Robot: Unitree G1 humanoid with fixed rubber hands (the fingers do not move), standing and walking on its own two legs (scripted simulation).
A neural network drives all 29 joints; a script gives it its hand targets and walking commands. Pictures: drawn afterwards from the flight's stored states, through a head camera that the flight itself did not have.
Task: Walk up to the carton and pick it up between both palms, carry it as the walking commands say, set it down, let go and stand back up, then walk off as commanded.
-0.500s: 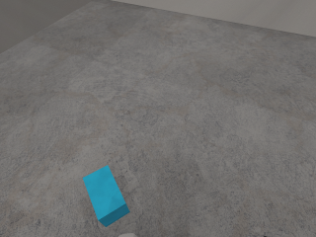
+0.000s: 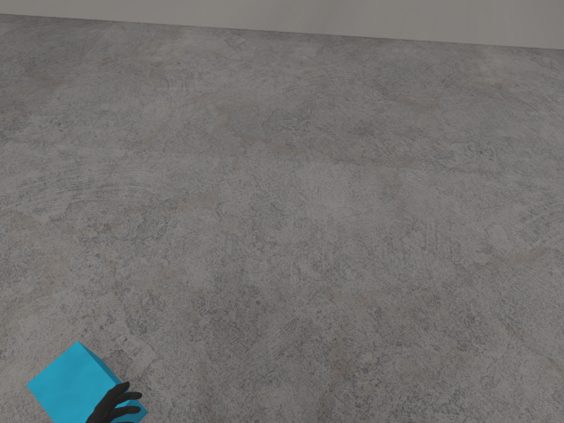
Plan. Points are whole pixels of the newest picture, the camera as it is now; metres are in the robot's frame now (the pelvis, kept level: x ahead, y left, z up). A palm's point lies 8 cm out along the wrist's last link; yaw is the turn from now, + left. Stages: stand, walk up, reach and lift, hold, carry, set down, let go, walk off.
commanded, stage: walk off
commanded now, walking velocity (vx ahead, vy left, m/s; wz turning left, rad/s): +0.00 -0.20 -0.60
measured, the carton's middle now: (91, 399) +0.31 +0.54 -0.68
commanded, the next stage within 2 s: stand in 1.56 s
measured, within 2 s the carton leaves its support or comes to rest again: neither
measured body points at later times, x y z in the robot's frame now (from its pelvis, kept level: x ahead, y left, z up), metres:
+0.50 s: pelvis -0.01 -0.11 +0.00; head +0.02 -0.09 +0.45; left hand +0.12 +0.12 -0.15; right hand +0.00 -0.41 -0.11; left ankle +0.01 -0.02 -0.74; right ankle +0.01 -0.18 -0.71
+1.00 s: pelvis -0.08 -0.25 +0.00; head -0.06 -0.29 +0.45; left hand +0.17 -0.09 -0.11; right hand -0.18 -0.54 -0.14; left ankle -0.03 -0.11 -0.65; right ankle -0.11 -0.36 -0.73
